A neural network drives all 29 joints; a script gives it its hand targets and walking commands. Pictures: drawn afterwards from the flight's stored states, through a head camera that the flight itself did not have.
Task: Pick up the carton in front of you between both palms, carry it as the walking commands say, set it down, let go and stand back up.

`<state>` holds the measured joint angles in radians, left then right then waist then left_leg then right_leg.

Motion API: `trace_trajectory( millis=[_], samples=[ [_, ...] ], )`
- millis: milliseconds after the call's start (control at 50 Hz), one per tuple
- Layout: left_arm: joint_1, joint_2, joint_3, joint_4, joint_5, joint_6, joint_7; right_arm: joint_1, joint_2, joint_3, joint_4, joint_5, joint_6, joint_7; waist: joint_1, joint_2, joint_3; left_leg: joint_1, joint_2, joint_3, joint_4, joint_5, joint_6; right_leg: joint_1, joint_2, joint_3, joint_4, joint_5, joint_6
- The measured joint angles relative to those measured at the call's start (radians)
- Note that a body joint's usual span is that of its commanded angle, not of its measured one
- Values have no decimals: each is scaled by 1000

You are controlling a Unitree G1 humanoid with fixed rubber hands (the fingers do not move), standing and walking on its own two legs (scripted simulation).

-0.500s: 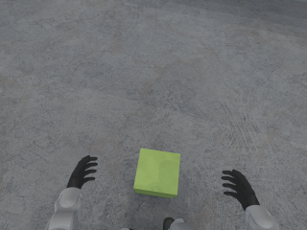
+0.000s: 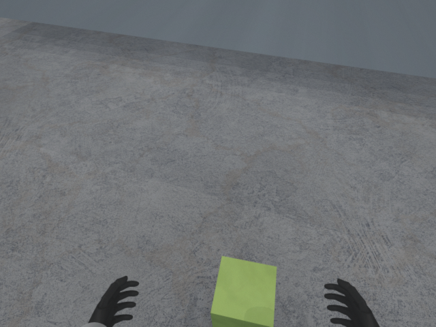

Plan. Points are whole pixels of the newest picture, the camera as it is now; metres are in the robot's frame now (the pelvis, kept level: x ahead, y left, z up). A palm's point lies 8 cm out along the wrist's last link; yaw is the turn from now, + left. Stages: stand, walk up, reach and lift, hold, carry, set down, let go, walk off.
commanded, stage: let go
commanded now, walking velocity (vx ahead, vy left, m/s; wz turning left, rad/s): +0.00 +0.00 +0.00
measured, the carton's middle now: (243, 298) +0.36 -0.06 -0.65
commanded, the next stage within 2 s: stand in 0.18 s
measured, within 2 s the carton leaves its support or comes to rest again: neither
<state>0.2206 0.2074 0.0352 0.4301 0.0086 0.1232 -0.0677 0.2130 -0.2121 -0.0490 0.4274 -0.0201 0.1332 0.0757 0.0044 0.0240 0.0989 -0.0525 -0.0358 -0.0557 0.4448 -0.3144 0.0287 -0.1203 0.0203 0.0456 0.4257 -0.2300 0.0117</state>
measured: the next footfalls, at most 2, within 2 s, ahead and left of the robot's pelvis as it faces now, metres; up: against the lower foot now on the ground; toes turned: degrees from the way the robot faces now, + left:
none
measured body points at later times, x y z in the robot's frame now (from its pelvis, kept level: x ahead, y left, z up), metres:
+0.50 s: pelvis +0.00 -0.02 +0.00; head +0.01 -0.03 +0.45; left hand +0.13 +0.28 -0.09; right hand +0.15 -0.30 -0.11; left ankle -0.04 +0.10 -0.74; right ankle +0.01 -0.13 -0.74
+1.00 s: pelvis +0.00 -0.03 +0.00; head +0.00 -0.04 +0.45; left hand +0.11 +0.28 -0.10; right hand +0.13 -0.33 -0.11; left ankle -0.04 +0.10 -0.74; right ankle +0.01 -0.13 -0.74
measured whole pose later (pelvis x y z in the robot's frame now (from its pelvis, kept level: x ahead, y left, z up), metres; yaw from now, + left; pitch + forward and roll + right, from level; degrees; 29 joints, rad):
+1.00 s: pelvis +0.00 -0.03 +0.00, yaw +2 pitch -2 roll +0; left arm 0.14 0.34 0.04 0.91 0.03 0.00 0.02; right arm 0.19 -0.37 -0.01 0.85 -0.03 -0.01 -0.03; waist 0.01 0.03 0.02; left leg -0.08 -0.01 -0.09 0.41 -0.29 -0.02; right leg -0.16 0.04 0.00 0.42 -0.23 -0.03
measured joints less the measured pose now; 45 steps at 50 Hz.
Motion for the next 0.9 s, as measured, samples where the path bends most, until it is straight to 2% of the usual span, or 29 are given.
trace_trajectory(
  millis=[180, 280, 400, 600, 900],
  samples=[
    [4, 1, -10, 31, -13, -17, 39, 4, -21, 17, -52, -4, 91, -47, -8, -10, -8, -4, 12, 9, 37, -22, -12, -14, 14, 5, 49, -23, -11],
    [-18, 45, -8, 160, 33, -67, 76, -9, -62, 8, 87, -16, -25, -89, -8, -1, -65, -82, 12, 0, 72, -31, -20, -89, 13, -7, 85, -35, -16],
    [-15, 105, 14, 255, 38, -100, 83, -4, -110, -4, 199, -22, -92, -91, -2, 13, -82, -106, 13, -7, 72, -31, -25, -114, 13, -17, 93, -42, -23],
    [-32, 124, 6, 346, 28, -120, 89, -12, -132, 15, 306, -19, -123, -98, 0, 16, -85, -81, 18, -21, 34, -18, -35, -90, 13, -33, 68, -40, -33],
    [-70, 131, 0, 453, 19, -125, 86, -23, -152, 35, 399, -11, -136, -106, 4, 8, -79, -42, 29, -31, -17, 8, -44, -46, 19, -44, 13, -15, -41]
  ],
)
